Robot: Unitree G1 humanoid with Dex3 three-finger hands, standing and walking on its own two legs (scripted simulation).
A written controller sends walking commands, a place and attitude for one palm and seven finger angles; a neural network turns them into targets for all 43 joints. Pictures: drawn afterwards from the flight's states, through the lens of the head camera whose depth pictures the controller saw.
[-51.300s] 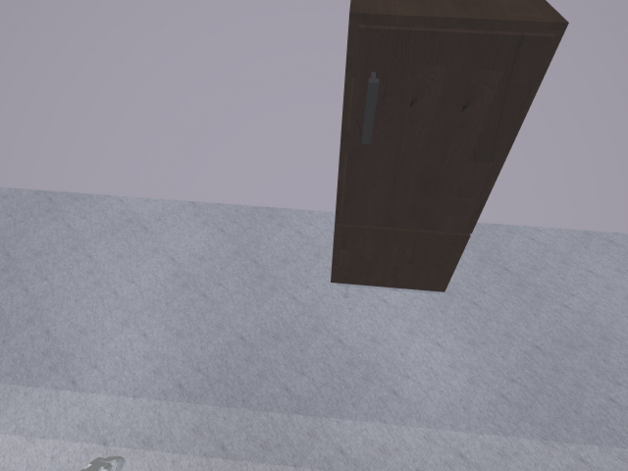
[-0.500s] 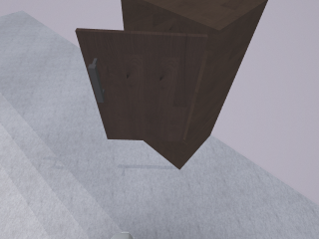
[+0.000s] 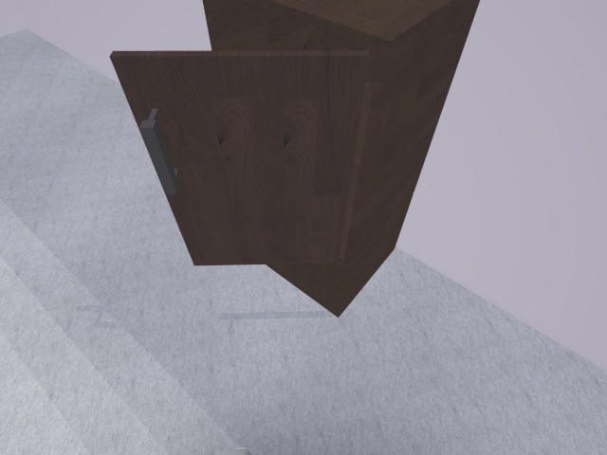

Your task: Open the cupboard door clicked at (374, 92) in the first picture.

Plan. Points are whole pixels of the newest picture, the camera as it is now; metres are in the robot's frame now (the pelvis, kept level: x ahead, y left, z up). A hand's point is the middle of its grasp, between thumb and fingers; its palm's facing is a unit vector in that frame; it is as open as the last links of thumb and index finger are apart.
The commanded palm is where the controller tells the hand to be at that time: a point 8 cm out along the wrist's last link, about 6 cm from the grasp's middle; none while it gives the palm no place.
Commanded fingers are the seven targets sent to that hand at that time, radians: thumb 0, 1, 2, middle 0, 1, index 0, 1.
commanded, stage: come to a stop and stand still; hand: left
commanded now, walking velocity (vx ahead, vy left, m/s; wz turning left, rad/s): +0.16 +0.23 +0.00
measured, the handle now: (163, 153) +0.60 +0.30 +0.03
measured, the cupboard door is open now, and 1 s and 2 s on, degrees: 41 41 41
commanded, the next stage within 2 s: look again from close up in 0.72 s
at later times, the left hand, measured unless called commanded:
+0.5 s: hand out of the picture +0.00 +0.19 -0.17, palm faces +0.07 -0.98 -0.17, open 7.4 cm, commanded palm none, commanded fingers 0.00 0.90 0.90 -0.20 -0.30 -0.20 -0.30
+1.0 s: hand out of the picture +0.01 +0.19 -0.17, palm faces +0.00 -0.97 -0.22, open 7.4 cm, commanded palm none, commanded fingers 0.00 0.90 0.90 -0.20 -0.30 -0.20 -0.30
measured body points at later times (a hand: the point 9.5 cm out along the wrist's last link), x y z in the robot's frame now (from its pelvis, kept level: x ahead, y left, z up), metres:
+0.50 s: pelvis +0.01 +0.02 +0.01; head +0.03 +0.04 +0.46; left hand +0.00 +0.24 -0.16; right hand +0.04 -0.22 -0.14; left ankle -0.01 +0.11 -0.73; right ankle -0.01 -0.14 -0.73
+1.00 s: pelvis +0.01 +0.01 +0.01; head +0.02 +0.00 +0.46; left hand +0.02 +0.24 -0.15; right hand +0.01 -0.21 -0.16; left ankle -0.01 +0.11 -0.73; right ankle -0.01 -0.14 -0.73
